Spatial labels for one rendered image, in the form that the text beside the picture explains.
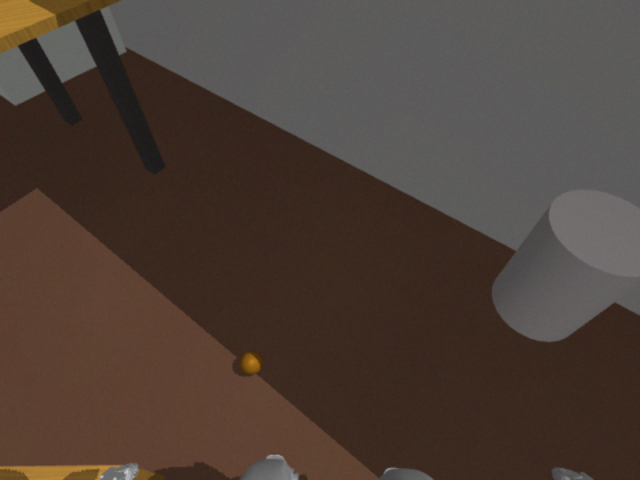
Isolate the left robot hand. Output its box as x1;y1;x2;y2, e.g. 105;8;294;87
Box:
100;463;139;480

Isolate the table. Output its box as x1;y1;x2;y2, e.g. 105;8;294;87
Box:
0;0;166;175

